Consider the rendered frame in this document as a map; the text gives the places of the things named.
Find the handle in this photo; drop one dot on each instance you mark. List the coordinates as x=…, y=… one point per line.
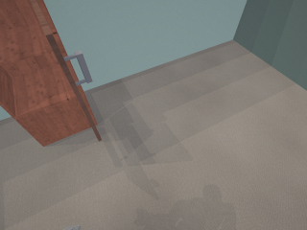
x=79, y=56

